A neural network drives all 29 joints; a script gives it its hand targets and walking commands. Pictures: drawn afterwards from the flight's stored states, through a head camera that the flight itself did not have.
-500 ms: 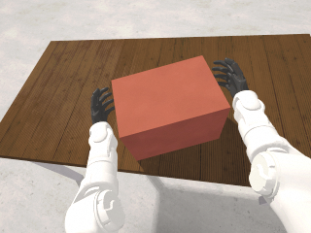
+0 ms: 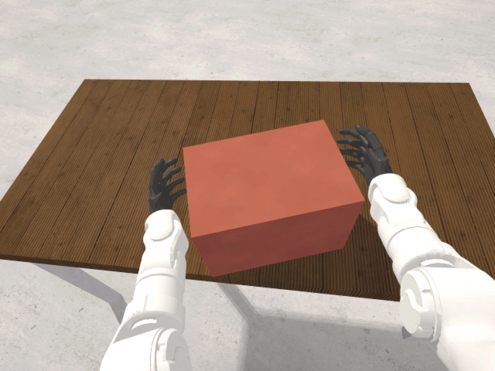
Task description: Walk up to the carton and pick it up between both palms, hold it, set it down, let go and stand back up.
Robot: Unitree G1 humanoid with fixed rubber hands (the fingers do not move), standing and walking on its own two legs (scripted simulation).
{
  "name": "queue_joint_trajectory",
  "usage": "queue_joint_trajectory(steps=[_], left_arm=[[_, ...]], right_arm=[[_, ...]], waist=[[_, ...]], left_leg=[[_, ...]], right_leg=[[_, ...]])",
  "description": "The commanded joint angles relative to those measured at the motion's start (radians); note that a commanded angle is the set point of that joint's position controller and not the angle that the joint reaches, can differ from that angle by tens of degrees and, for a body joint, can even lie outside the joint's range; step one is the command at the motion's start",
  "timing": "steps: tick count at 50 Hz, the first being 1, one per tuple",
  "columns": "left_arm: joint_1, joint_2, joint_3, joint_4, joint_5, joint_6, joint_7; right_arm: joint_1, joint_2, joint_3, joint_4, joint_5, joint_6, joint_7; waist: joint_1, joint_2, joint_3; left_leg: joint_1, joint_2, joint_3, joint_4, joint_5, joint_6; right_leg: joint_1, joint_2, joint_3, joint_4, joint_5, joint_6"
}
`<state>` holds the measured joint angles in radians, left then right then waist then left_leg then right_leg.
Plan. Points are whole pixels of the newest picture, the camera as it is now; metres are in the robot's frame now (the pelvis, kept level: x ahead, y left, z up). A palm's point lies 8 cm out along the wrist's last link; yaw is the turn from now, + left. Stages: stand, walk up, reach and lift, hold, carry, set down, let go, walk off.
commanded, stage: reach and lift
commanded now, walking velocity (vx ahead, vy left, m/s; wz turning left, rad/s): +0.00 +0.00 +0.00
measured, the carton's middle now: (266, 200) +0.44 +0.07 -0.05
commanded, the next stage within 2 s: none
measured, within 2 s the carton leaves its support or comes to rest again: leaves its support in 0.16 s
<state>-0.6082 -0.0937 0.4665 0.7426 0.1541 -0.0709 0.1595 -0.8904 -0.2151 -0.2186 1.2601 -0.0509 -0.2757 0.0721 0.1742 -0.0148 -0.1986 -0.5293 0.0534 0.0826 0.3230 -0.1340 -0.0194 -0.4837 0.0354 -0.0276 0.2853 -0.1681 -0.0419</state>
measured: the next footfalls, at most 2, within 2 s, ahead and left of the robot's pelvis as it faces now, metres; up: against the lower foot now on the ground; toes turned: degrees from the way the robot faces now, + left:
none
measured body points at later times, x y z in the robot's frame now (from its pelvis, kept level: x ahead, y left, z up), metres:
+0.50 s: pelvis -0.04 +0.02 +0.00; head -0.03 +0.03 +0.45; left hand +0.34 +0.26 +0.09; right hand +0.42 -0.10 +0.11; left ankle -0.03 +0.13 -0.74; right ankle -0.05 -0.09 -0.74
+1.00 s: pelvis -0.02 +0.01 +0.01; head -0.01 +0.02 +0.46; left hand +0.36 +0.23 +0.09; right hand +0.41 -0.14 +0.09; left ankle -0.03 +0.13 -0.74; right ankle -0.05 -0.09 -0.74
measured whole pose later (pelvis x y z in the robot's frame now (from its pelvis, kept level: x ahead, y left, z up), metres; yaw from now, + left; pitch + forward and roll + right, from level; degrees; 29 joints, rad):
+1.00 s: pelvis -0.02 +0.01 +0.01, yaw +2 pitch +5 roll +0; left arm -0.58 -0.02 0.35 0.56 0.18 0.23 0.10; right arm -0.73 -0.16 -0.13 1.01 0.05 -0.05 -0.02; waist 0.05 -0.02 -0.08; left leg -0.23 0.05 0.05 0.28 -0.14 -0.02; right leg -0.17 0.03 -0.06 0.23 -0.15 -0.03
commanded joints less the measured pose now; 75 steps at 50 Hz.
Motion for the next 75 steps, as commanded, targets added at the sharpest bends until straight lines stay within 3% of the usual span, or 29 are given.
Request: queue_joint_trajectory(steps=[1, 5, 9, 17, 24, 27, 31, 38, 46, 49, 52, 59, 65, 69, 75], left_arm=[[-0.481, -0.395, -0.336, -0.042, 0.007, -0.002, -0.148], [-0.552, -0.389, -0.344, -0.025, -0.003, 0.005, -0.154], [-0.62, -0.387, -0.358, -0.047, -0.019, 0.013, -0.152], [-0.706, -0.383, -0.353, -0.051, -0.018, 0.087, -0.142], [-0.648, -0.362, -0.29, -0.067, 0.034, 0.188, -0.143], [-0.629, -0.368, -0.29, -0.104, 0.039, 0.213, -0.138], [-0.605, -0.392, -0.344, -0.166, 0.011, 0.222, -0.125], [-0.496, -0.388, -0.437, -0.24, -0.035, 0.23, -0.151], [-0.484, -0.35, -0.462, -0.298, -0.04, 0.264, -0.223], [-0.494, -0.339, -0.449, -0.289, -0.033, 0.273, -0.246], [-0.501, -0.327, -0.438, -0.295, -0.026, 0.284, -0.269], [-0.472, -0.313, -0.376, -0.252, 0.032, 0.335, -0.337], [-0.445, -0.355, -0.438, -0.333, 0.023, 0.371, -0.319], [-0.45, -0.348, -0.457, -0.38, 0.021, 0.396, -0.299], [-0.501, -0.346, -0.449, -0.379, 0.024, 0.432, -0.278]], right_arm=[[-0.437, 0.481, 0.191, -0.101, -0.037, -0.016, 0.107], [-0.49, 0.491, 0.183, -0.117, -0.047, -0.005, 0.105], [-0.516, 0.513, 0.174, -0.13, -0.048, 0.012, 0.106], [-0.503, 0.481, 0.066, -0.053, -0.072, 0.095, 0.131], [-0.498, 0.403, -0.025, -0.074, -0.091, 0.152, 0.169], [-0.503, 0.383, -0.027, -0.111, -0.086, 0.156, 0.185], [-0.501, 0.37, 0.017, -0.156, -0.056, 0.144, 0.188], [-0.411, 0.406, 0.169, -0.277, 0.033, 0.125, 0.14], [-0.406, 0.534, 0.314, -0.481, 0.094, 0.166, 0.064], [-0.428, 0.588, 0.35, -0.547, 0.102, 0.18, 0.031], [-0.413, 0.631, 0.368, -0.593, 0.101, 0.199, 0.003], [-0.342, 0.592, 0.273, -0.572, 0.032, 0.246, -0.034], [-0.33, 0.51, 0.254, -0.611, 0.05, 0.232, -0.018], [-0.332, 0.484, 0.253, -0.633, 0.065, 0.235, 0.001], [-0.412, 0.519, 0.257, -0.649, 0.071, 0.248, 0.052]], waist=[[0.013, -0.088, -0.507], [0.002, -0.09, -0.504], [-0.011, -0.079, -0.514], [-0.058, -0.014, -0.377], [-0.059, 0.006, -0.218], [-0.051, 0.011, -0.238], [-0.058, 0.028, -0.34], [-0.094, 0.014, -0.394], [-0.103, -0.028, -0.362], [-0.098, -0.056, -0.366], [-0.113, -0.07, -0.344], [-0.181, -0.025, -0.146], [-0.208, 0.045, -0.172], [-0.206, 0.061, -0.177], [-0.151, 0.027, -0.201]], left_leg=[[0.258, -0.02, 0.017, 0.081, 0.538, 0.025], [0.207, -0.031, 0.023, 0.048, 0.392, 0.032], [0.237, -0.036, 0.02, 0.04, 0.347, 0.034], [0.355, -0.037, 0.005, -0.005, 0.173, 0.033], [0.414, -0.031, -0.008, -0.047, 0.094, 0.027], [0.455, -0.027, -0.013, -0.04, 0.143, 0.016], [0.574, -0.013, -0.03, 0.008, 0.334, -0.008], [0.623, -0.017, -0.029, 0.069, 0.575, -0.032], [0.478, -0.054, -0.026, 0.03, 0.437, -0.006], [0.431, -0.073, -0.024, 0.011, 0.333, 0.011], [0.418, -0.085, -0.027, -0.003, 0.267, 0.022], [0.455, -0.083, -0.019, -0.039, 0.172, 0.021], [0.639, -0.048, -0.036, -0.002, 0.387, -0.021], [0.694, -0.034, -0.045, -0.002, 0.386, -0.027], [0.634, -0.029, -0.044, -0.051, 0.145, 0.005]], right_leg=[[0.405, -0.02, 0.0, 0.097, 0.593, 0.059], [0.461, -0.032, 0.008, 0.104, 0.542, 0.062], [0.452, -0.038, 0.01, 0.089, 0.481, 0.058], [0.301, -0.038, -0.019, 0.004, 0.081, 0.028], [0.238, -0.032, -0.037, -0.041, -0.076, 0.003], [0.231, -0.021, -0.04, -0.039, -0.058, -0.007], [0.208, -0.001, -0.043, -0.031, 0.042, -0.014], [0.32, 0.011, -0.031, -0.024, 0.341, 0.006], [0.556, -0.021, -0.004, 0.01, 0.553, 0.057], [0.626, -0.042, 0.006, 0.028, 0.589, 0.074], [0.659, -0.055, 0.013, 0.037, 0.61, 0.086], [0.568, -0.06, -0.017, 0.003, 0.43, 0.083], [0.427, -0.006, -0.06, -0.037, 0.31, 0.047], [0.362, 0.005, -0.068, -0.068, 0.201, 0.03], [0.331, -0.011, -0.06, -0.076, 0.038, 0.02]])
